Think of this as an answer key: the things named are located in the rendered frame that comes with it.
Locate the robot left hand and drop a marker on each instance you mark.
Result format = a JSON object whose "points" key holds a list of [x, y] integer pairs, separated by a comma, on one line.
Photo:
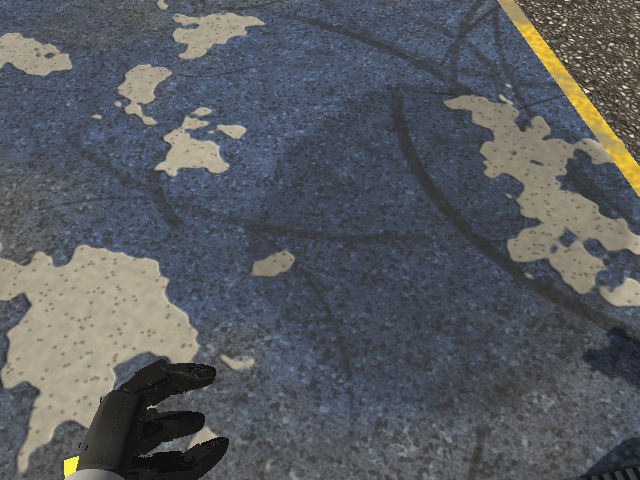
{"points": [[123, 429]]}

